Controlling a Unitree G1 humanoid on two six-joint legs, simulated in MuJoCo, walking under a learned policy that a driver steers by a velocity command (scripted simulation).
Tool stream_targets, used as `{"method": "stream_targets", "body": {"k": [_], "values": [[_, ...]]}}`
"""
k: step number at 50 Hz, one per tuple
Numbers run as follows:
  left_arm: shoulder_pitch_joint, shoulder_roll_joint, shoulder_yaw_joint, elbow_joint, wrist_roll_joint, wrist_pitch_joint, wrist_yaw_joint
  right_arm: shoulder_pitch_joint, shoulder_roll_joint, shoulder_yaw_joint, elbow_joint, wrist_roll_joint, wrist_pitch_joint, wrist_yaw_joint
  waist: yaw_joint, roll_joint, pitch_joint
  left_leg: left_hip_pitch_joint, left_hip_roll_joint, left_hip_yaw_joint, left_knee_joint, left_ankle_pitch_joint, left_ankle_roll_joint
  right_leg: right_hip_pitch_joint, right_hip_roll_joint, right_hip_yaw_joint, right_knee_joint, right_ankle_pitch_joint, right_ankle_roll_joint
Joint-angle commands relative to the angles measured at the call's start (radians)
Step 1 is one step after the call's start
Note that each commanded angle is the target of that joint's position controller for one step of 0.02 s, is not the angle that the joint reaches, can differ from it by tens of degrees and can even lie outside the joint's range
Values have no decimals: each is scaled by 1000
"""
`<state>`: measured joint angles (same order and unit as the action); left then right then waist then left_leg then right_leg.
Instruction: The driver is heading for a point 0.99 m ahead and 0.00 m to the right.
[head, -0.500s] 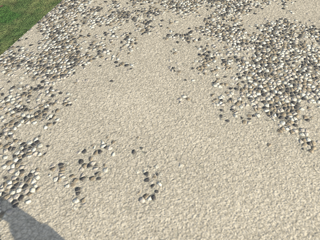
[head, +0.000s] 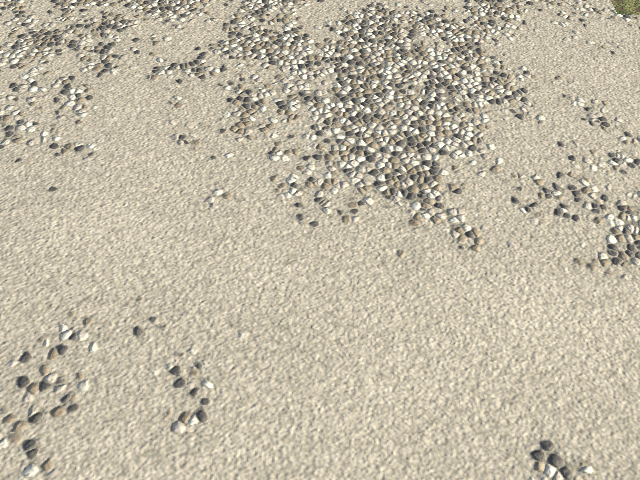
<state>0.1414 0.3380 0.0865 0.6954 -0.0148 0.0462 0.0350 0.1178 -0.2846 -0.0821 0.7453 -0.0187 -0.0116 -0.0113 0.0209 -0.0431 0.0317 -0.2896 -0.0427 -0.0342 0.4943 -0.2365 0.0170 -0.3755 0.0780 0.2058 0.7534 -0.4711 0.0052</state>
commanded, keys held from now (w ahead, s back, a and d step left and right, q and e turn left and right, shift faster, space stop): e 0.04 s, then w+e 0.08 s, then w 0.88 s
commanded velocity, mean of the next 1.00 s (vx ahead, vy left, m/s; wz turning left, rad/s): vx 0.36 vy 0.00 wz -0.20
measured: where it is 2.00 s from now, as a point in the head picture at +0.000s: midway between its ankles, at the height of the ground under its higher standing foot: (406, 313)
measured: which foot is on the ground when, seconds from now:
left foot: down 0.00-0.36, up 0.38-0.82, down 0.84-1.00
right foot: up 0.00-0.34, down 0.36-0.84, up 0.86-1.00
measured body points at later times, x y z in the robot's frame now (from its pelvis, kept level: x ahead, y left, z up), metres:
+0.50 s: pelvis +0.08 -0.06 +0.01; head +0.09 -0.08 +0.46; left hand +0.22 +0.19 -0.09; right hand +0.13 -0.36 -0.12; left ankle +0.08 +0.09 -0.66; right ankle +0.02 -0.15 -0.73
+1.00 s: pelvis +0.35 -0.05 +0.00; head +0.38 -0.05 +0.45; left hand +0.49 +0.20 -0.12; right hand +0.42 -0.34 -0.11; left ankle +0.41 +0.02 -0.73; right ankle +0.26 -0.19 -0.65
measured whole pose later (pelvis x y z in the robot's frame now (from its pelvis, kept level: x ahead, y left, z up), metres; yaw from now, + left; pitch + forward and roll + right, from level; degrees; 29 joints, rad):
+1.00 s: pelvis +0.35 -0.05 +0.00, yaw -10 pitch +1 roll +1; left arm 0.29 0.30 0.05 0.76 -0.02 -0.07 0.01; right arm 0.21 -0.28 -0.05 0.80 -0.01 -0.08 0.04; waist -0.01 -0.04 0.05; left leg -0.31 -0.06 0.06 0.43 -0.15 0.07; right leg -0.46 -0.07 0.04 1.17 -0.34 -0.02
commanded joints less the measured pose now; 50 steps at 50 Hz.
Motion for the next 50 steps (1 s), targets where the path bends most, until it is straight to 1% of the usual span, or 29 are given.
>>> {"method": "stream_targets", "body": {"k": [1,2,4,6,9,11,14,16,17,18,19,20,21,22,24,27,31,34,37,39,41,42,43,44,45,46,47,48,50], "values": [[72,188,58,-50,-4,-17,-1,-28,-138,-30,-81,-15,-17,-7,19,185,-86,161,398,-358,-189,354,241,-210,-49,-38,421,-116,39],[86,169,59,-30,-5,-4,3,-62,-122,-25,-87,-3,-15,-11,29,158,-68,148,333,-265,-185,277,196,-212,-61,-55,443,-56,56],[54,118,43,-48,-4,5,-5,-29,-118,-20,-71,17,-10,-26,-7,184,-49,158,284,-190,-240,37,174,-260,-90,-105,434,67,75],[-13,88,28,-86,-14,-6,-19,38,-134,-24,-57,17,-8,-38,-58,219,-39,212,284,-179,-292,-133,178,-305,-106,-150,346,107,80],[-53,49,8,-112,-1,-29,-30,101,-162,-32,-39,21,-20,-32,-91,193,-62,258,311,-180,-312,-176,190,-260,-122,-163,176,92,67],[-42,26,-6,-107,3,-45,-38,92,-178,-36,-35,28,-29,-19,-83,197,-52,201,309,-136,-327,-158,187,-156,-124,-196,48,88,41],[-12,40,-7,-87,-1,-62,-49,103,-197,-39,-15,43,-39,9,-68,200,-15,110,303,-92,-323,-131,188,6,-101,-250,-123,115,-1],[66,38,-5,-53,-3,-68,-53,92,-193,-35,-3,60,-37,23,-14,172,-13,36,292,-63,-260,-139,170,174,-74,-284,-289,229,-34],[140,51,3,-23,-6,-68,-49,101,-161,-22,6,57,-39,28,21,147,-36,-33,270,-38,-191,-129,146,309,-58,-283,-321,229,-49],[243,80,15,1,-11,-67,-41,87,-99,1,6,41,-45,33,71,94,-82,-128,222,25,-40,-121,93,468,-123,-186,-339,219,-74],[334,189,36,2,4,-67,-28,47,-11,31,-45,7,-60,42,87,-177,-136,-362,105,150,345,-252,-2,625,-374,186,-425,175,-169],[343,230,45,-5,8,-84,-39,13,-85,9,-76,33,-77,34,101,-207,-100,-538,56,59,555,-365,-12,563,-487,448,-528,13,-312],[294,155,23,-15,6,-101,-45,11,-149,-8,-72,55,-83,35,81,-134,-23,-600,118,4,640,-299,4,520,-459,391,-547,-65,-309],[254,105,8,-20,9,-114,-49,20,-153,-10,-59,61,-86,40,58,-129,23,-606,147,-5,638,-194,22,479,-404,294,-559,-63,-275],[193,76,-4,-29,11,-119,-50,24,-142,-12,-41,36,-88,42,23,-89,53,-567,174,-7,570,-54,17,417,-345,161,-591,141,-232],[196,78,-2,-27,14,-124,-40,18,-95,1,-34,28,-81,49,7,-53,26,-510,163,18,477,91,-18,385,-303,24,-613,431,-221],[234,95,4,2,8,-123,-28,-96,-46,26,-69,32,-78,54,36,-47,45,-406,123,46,217,264,-43,319,-260,-100,-632,497,-197],[286,110,10,35,0,-123,-25,-179,-45,33,-98,39,-82,67,57,-43,77,-355,98,51,101,323,-26,321,-286,-109,-642,463,-195],[295,120,17,60,-9,-117,-21,-201,-70,29,-115,39,-89,80,36,-43,84,-349,91,36,36,273,17,410,-331,-109,-599,544,-178],[289,139,23,67,-6,-107,-17,-153,-99,18,-107,35,-90,80,-1,-64,33,-256,56,63,25,201,48,465,-335,-120,-509,791,-157],[278,135,17,68,2,-91,-11,79,-165,-19,-44,33,-83,61,-124,-70,-134,82,0,115,19,183,102,420,-273,-176,-207,1083,-113],[300,94,-3,50,22,-91,-6,254,-225,-34,-11,25,-77,48,-183,15,-281,416,166,-70,74,199,164,195,-228,-192,93,813,-81],[456,-57,-44,35,11,-111,-22,313,-302,-47,13,18,-77,54,-87,321,-452,744,424,-617,-48,-98,348,-190,-19,-154,478,-9,-12],[361,56,-24,48,-14,-134,-27,299,-198,-22,12,36,-79,53,-145,248,-426,707,410,-743,-193,-256,322,-298,-37,-33,583,-102,-21],[242,104,-8,10,-41,-145,-32,222,-166,-11,7,35,-78,46,-136,206,-237,565,383,-577,-213,-224,272,-378,-93,-70,597,-31,-31],[184,97,-14,-5,-32,-153,-29,156,-147,-4,-3,28,-77,41,-105,106,-153,412,348,-461,-228,-121,244,-349,-148,-100,545,61,-39],[154,90,-10,-7,-10,-153,-26,110,-124,2,-7,18,-78,41,-74,77,-88,279,311,-372,-249,-7,234,-312,-181,-115,482,117,-35],[178,81,-7,0,-4,-144,-27,86,-102,9,-10,3,-83,42,-35,101,-78,197,281,-313,-276,59,228,-246,-208,-106,451,158,-35],[219,41,-14,14,-2,-123,-26,75,-100,8,-1,10,-94,43,-4,121,-69,117,264,-247,-331,112,247,-193,-222,-117,401,176,-21]]}}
